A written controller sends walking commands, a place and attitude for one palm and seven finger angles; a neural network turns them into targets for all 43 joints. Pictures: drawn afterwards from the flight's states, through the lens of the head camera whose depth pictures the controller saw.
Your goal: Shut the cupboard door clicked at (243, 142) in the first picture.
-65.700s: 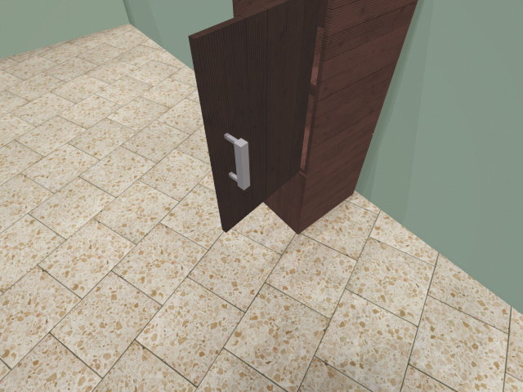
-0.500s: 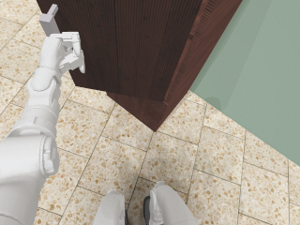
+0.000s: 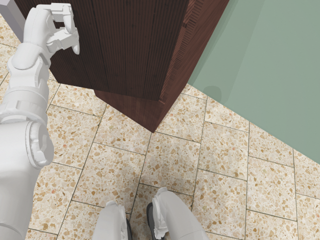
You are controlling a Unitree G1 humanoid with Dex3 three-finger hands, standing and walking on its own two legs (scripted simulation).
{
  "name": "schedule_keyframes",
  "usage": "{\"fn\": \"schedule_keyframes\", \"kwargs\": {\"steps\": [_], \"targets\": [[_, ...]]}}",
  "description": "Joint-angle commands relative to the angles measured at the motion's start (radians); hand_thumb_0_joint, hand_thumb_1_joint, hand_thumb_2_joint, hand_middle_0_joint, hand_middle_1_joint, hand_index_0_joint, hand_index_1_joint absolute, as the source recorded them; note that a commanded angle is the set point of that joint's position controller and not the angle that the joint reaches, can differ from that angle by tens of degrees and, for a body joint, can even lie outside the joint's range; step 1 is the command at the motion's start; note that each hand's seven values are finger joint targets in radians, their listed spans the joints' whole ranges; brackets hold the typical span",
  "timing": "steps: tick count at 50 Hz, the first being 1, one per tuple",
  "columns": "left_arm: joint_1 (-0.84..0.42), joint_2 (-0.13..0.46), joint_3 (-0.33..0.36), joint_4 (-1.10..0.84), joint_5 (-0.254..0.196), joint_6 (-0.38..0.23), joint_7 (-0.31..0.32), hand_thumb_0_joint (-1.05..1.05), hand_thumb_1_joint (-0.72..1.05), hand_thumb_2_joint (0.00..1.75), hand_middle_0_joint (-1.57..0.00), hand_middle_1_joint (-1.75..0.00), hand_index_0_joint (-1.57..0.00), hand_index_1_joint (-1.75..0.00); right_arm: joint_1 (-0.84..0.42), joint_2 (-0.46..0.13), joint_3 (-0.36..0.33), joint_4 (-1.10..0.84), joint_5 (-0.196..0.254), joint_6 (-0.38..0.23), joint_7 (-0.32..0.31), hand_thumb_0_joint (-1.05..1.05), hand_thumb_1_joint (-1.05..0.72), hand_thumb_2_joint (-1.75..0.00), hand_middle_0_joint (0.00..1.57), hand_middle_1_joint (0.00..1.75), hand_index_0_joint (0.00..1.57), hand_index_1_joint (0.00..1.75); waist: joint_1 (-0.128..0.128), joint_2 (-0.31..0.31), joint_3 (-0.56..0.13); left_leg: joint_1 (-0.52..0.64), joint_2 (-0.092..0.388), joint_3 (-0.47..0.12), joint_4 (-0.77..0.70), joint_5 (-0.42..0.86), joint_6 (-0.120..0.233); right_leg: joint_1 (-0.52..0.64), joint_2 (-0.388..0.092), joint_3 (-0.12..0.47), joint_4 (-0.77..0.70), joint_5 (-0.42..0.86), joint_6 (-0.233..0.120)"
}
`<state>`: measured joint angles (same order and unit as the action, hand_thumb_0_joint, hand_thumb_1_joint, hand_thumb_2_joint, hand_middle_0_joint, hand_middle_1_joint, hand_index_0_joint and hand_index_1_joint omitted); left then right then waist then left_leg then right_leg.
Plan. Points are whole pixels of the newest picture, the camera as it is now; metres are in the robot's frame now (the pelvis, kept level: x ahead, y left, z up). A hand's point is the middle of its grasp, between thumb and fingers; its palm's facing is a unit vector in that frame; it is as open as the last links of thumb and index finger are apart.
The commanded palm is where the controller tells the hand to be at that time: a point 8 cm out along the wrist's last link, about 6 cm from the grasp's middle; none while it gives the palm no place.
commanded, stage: push the door shut along its arc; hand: left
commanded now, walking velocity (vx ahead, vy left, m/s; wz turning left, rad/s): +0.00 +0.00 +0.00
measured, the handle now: (27, 24) +0.61 +0.20 +0.07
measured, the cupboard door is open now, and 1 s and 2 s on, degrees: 25 15 15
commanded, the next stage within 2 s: pull the fist back off the door in 0.34 s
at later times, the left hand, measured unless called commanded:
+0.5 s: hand (79, 24) +0.59 +0.09 +0.09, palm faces -0.26 -0.96 +0.04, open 3.3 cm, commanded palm +0.60 +0.10 +0.07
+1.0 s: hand (86, 30) +0.58 +0.08 +0.09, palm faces +0.14 -0.99 -0.05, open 3.1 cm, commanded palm +0.52 +0.11 +0.07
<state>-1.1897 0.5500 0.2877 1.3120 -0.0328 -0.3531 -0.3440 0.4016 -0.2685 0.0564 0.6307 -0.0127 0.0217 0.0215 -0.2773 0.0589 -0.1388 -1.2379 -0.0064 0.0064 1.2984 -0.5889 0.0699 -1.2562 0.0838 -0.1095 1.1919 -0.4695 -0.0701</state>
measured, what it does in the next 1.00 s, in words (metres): stands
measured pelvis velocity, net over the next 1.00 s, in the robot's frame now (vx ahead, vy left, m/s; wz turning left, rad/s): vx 0.01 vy -0.02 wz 0.01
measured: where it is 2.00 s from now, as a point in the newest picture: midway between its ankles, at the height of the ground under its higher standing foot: outside the picture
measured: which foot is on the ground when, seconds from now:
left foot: down 0.00-1.00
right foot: down 0.00-1.00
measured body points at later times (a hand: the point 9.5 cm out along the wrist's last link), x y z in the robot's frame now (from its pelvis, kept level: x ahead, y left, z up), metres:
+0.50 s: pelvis -0.01 -0.01 -0.02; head +0.19 +0.03 +0.38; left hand +0.60 +0.15 +0.09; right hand -0.05 -0.28 -0.10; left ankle +0.00 +0.07 -0.62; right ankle +0.04 -0.08 -0.62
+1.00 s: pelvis +0.01 -0.02 +0.02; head +0.17 -0.01 +0.44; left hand +0.56 +0.13 +0.09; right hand -0.06 -0.26 -0.09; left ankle +0.00 +0.07 -0.62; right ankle +0.04 -0.08 -0.62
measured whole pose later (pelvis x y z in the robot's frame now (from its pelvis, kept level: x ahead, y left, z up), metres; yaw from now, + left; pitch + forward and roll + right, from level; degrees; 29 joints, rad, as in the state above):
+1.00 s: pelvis +0.01 -0.02 +0.02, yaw +0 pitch +30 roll -2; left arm -1.10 0.38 0.35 1.30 0.06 -0.48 0.19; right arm 0.49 -0.25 0.02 0.65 -0.08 -0.01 0.14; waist -0.26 0.07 -0.17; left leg -1.16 0.00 0.02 1.20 -0.56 0.04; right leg -1.20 0.09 -0.09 1.12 -0.45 -0.09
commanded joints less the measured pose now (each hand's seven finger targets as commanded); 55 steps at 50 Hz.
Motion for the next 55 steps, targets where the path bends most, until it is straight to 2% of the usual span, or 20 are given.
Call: {"fn": "schedule_keyframes", "kwargs": {"steps": [1, 7, 9, 10, 13, 19, 22, 23, 24, 26, 28, 31, 33, 36, 38, 40, 45, 48, 53, 55], "targets": [[-0.557, 0.188, -0.008, -0.213, -0.014, -0.039, -0.010, 0.00, 0.90, 0.90, -1.30, -1.50, -1.30, -1.50, 0.215, -0.204, -0.074, -0.018, 0.000, -0.013, -0.019, 0.00, -0.90, -0.90, 0.20, 0.30, 0.20, 0.30, -0.049, 0.156, -0.552, 0.373, 0.024, -0.120, -0.102, 0.473, -0.023, 0.287, -0.025, 0.114, -0.119, 0.327, 0.031], [-0.633, 0.175, -0.035, -0.221, -0.022, -0.010, -0.045, 0.00, 0.90, 0.90, -1.30, -1.50, -1.30, -1.50, 0.231, -0.210, -0.076, 0.009, -0.004, -0.027, -0.027, 0.00, -0.90, -0.90, 0.20, 0.30, 0.20, 0.30, -0.071, 0.197, -0.616, 0.447, 0.028, -0.135, -0.080, 0.519, -0.025, 0.240, -0.019, 0.104, -0.110, 0.337, 0.028], [-0.651, 0.201, -0.025, -0.217, -0.025, 0.004, -0.057, 0.00, 0.90, 0.90, -1.30, -1.50, -1.30, -1.50, 0.234, -0.212, -0.074, 0.015, -0.002, -0.032, -0.032, 0.00, -0.90, -0.90, 0.20, 0.30, 0.20, 0.30, -0.074, 0.192, -0.610, 0.429, 0.028, -0.131, -0.079, 0.504, -0.023, 0.252, -0.018, 0.104, -0.113, 0.332, 0.028], [-0.671, 0.181, -0.045, -0.210, -0.023, 0.007, -0.062, 0.00, 0.90, 0.90, -1.30, -1.50, -1.30, -1.50, 0.236, -0.211, -0.072, 0.017, -0.003, -0.036, -0.032, 0.00, -0.90, -0.90, 0.20, 0.30, 0.20, 0.30, -0.079, 0.223, -0.602, 0.444, 0.029, -0.138, -0.080, 0.510, -0.024, 0.217, -0.018, 0.101, -0.109, 0.324, 0.024], [-0.734, 0.149, -0.077, -0.177, -0.023, 0.033, -0.066, 0.00, 0.90, 0.90, -1.30, -1.50, -1.30, -1.50, 0.232, -0.212, -0.069, 0.036, -0.004, -0.048, -0.038, 0.00, -0.90, -0.90, 0.20, 0.30, 0.20, 0.30, -0.114, 0.210, -0.552, 0.406, 0.029, -0.134, -0.064, 0.464, -0.019, 0.184, -0.015, 0.102, -0.118, 0.288, 0.028], [-0.790, 0.122, -0.103, -0.155, -0.021, 0.049, -0.074, 0.00, 0.90, 0.90, -1.30, -1.50, -1.30, -1.50, 0.231, -0.218, -0.065, 0.053, -0.012, -0.075, -0.042, 0.00, -0.90, -0.90, 0.20, 0.30, 0.20, 0.30, -0.133, 0.250, -0.560, 0.413, 0.029, -0.142, -0.041, 0.463, -0.017, 0.123, -0.012, 0.091, -0.100, 0.260, 0.022], [-0.826, 0.144, -0.097, -0.170, -0.013, 0.050, -0.078, 0.00, 0.90, 0.90, -1.30, -1.50, -1.30, -1.50, 0.237, -0.221, -0.065, 0.060, -0.017, -0.083, -0.042, 0.00, -0.90, -0.90, 0.20, 0.30, 0.20, 0.30, -0.135, 0.279, -0.596, 0.441, 0.030, -0.150, -0.033, 0.497, -0.020, 0.103, -0.010, 0.080, -0.081, 0.270, 0.019], [-0.793, 0.178, 0.112, -0.156, -0.077, 0.076, 0.122, 0.00, 0.90, 0.90, -1.30, -1.50, -1.30, -1.50, 0.296, -0.201, -0.045, 0.011, -0.040, -0.082, -0.026, 0.00, -0.90, -0.90, 0.20, 0.30, 0.20, 0.30, -0.080, 0.293, -0.590, 0.383, 0.042, -0.158, -0.059, 0.474, -0.028, 0.139, -0.020, 0.091, -0.094, 0.262, 0.020], [-0.741, 0.118, 0.068, -0.109, -0.052, 0.090, 0.223, 0.00, 0.90, 0.90, -1.30, -1.50, -1.30, -1.50, 0.281, -0.193, -0.043, 0.006, -0.047, -0.081, -0.005, 0.00, -0.90, -0.90, 0.20, 0.30, 0.20, 0.30, -0.088, 0.270, -0.566, 0.354, 0.046, -0.160, -0.071, 0.444, -0.035, 0.151, -0.026, 0.100, -0.098, 0.242, 0.024], [-0.702, 0.078, 0.095, -0.108, -0.040, 0.082, 0.345, 0.00, 0.90, 0.90, -1.30, -1.50, -1.30, -1.50, 0.294, -0.192, -0.054, 0.001, -0.066, -0.073, 0.022, 0.00, -0.90, -0.90, 0.20, 0.30, 0.20, 0.30, -0.088, 0.207, -0.563, 0.343, 0.050, -0.168, -0.078, 0.446, -0.039, 0.162, -0.030, 0.096, -0.094, 0.247, 0.034], [-0.703, 0.046, 0.097, -0.199, 0.011, 0.030, 0.477, 0.00, 0.90, 0.90, -1.30, -1.50, -1.30, -1.50, 0.307, -0.185, -0.067, -0.014, -0.089, -0.067, 0.054, 0.00, -0.90, -0.90, 0.20, 0.30, 0.20, 0.30, -0.061, 0.244, -0.646, 0.384, 0.042, -0.155, -0.080, 0.489, -0.047, 0.198, -0.033, 0.099, -0.091, 0.294, 0.038], [-0.664, 0.067, 0.066, -0.275, 0.165, -0.090, 0.618, 0.00, 0.90, 0.90, -1.30, -1.50, -1.30, -1.50, 0.317, -0.186, -0.088, 0.004, -0.115, -0.062, 0.105, 0.00, -0.90, -0.90, 0.20, 0.30, 0.20, 0.30, -0.043, 0.297, -0.734, 0.461, 0.045, -0.152, -0.061, 0.582, -0.063, 0.187, -0.029, 0.093, -0.068, 0.356, 0.038], [-0.657, 0.041, 0.020, -0.275, 0.207, -0.124, 0.623, 0.00, 0.90, 0.90, -1.30, -1.50, -1.30, -1.50, 0.330, -0.188, -0.103, 0.019, -0.110, -0.049, 0.123, 0.00, -0.90, -0.90, 0.20, 0.30, 0.20, 0.30, -0.064, 0.239, -0.717, 0.455, 0.043, -0.147, -0.081, 0.563, -0.058, 0.246, -0.027, 0.095, -0.093, 0.372, 0.043], [-0.614, 0.044, 0.023, -0.215, 0.170, -0.108, 0.562, 0.00, 0.90, 0.90, -1.30, -1.50, -1.30, -1.50, 0.328, -0.191, -0.108, 0.020, -0.085, -0.033, 0.117, 0.00, -0.90, -0.90, 0.20, 0.30, 0.20, 0.30, -0.069, 0.160, -0.694, 0.374, 0.026, -0.120, -0.124, 0.477, -0.042, 0.384, -0.028, 0.115, -0.138, 0.393, 0.049], [-0.589, 0.081, 0.069, -0.154, 0.130, -0.075, 0.534, 0.00, 0.90, 0.90, -1.30, -1.50, -1.30, -1.50, 0.319, -0.188, -0.097, 0.015, -0.073, -0.026, 0.106, 0.00, -0.90, -0.90, 0.20, 0.30, 0.20, 0.30, -0.060, 0.112, -0.619, 0.262, 0.016, -0.095, -0.150, 0.372, -0.033, 0.458, -0.033, 0.142, -0.174, 0.339, 0.053], [-0.555, 0.139, 0.138, -0.172, 0.099, -0.082, 0.529, 0.00, 0.90, 0.90, -1.30, -1.50, -1.30, -1.50, 0.315, -0.181, -0.089, -0.002, -0.068, -0.026, 0.094, 0.00, -0.90, -0.90, 0.20, 0.30, 0.20, 0.30, -0.024, 0.103, -0.612, 0.219, 0.011, -0.077, -0.168, 0.345, -0.031, 0.530, -0.038, 0.169, -0.191, 0.340, 0.048], [-0.385, 0.053, 0.108, -0.214, 0.092, -0.187, 0.538, 0.00, 0.90, 0.90, -1.30, -1.50, -1.30, -1.50, 0.287, -0.159, -0.093, -0.013, -0.073, -0.041, 0.102, 0.00, -0.90, -0.90, 0.20, 0.30, 0.20, 0.30, 0.014, 0.076, -0.574, 0.246, 0.007, -0.063, -0.180, 0.393, -0.032, 0.546, -0.040, 0.167, -0.180, 0.421, 0.046], [-0.245, -0.058, 0.030, -0.184, 0.100, -0.203, 0.521, 0.00, 0.90, 0.90, -1.30, -1.50, -1.30, -1.50, 0.278, -0.160, -0.107, -0.006, -0.068, -0.038, 0.112, 0.00, -0.90, -0.90, 0.20, 0.30, 0.20, 0.30, 0.025, 0.054, -0.521, 0.274, 0.004, -0.053, -0.193, 0.406, -0.036, 0.520, -0.037, 0.150, -0.189, 0.429, 0.046], [-0.224, -0.186, -0.047, -0.225, 0.032, -0.176, 0.482, 0.00, 0.90, 0.90, -1.30, -1.50, -1.30, -1.50, 0.250, -0.160, -0.123, -0.012, -0.048, -0.020, 0.100, 0.00, -0.90, -0.90, 0.20, 0.30, 0.20, 0.30, 0.015, 0.010, -0.480, 0.297, -0.009, -0.041, -0.219, 0.375, -0.035, 0.539, -0.044, 0.158, -0.229, 0.414, 0.052], [-0.297, -0.176, -0.036, -0.313, 0.009, -0.205, 0.492, 0.00, 0.90, 0.90, -1.30, -1.50, -1.30, -1.50, 0.237, -0.157, -0.125, -0.013, -0.049, -0.021, 0.091, 0.00, -0.90, -0.90, 0.20, 0.30, 0.20, 0.30, 0.015, 0.030, -0.500, 0.322, -0.011, -0.040, -0.216, 0.360, -0.033, 0.534, -0.048, 0.164, -0.230, 0.395, 0.053]]}}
